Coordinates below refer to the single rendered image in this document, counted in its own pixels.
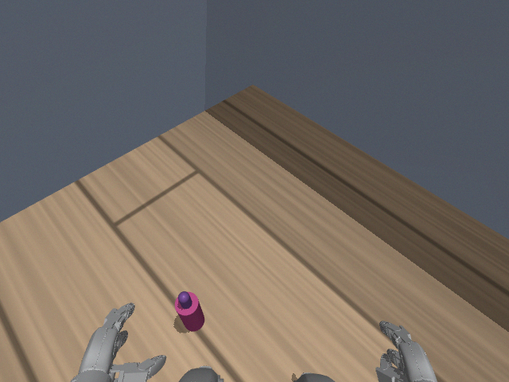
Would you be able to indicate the bottle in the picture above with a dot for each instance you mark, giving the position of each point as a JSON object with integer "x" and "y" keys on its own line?
{"x": 188, "y": 308}

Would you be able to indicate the left robot hand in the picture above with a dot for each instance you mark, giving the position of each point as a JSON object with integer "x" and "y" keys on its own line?
{"x": 105, "y": 343}

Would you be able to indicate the right robot hand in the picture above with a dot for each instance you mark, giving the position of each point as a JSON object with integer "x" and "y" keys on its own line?
{"x": 410, "y": 359}

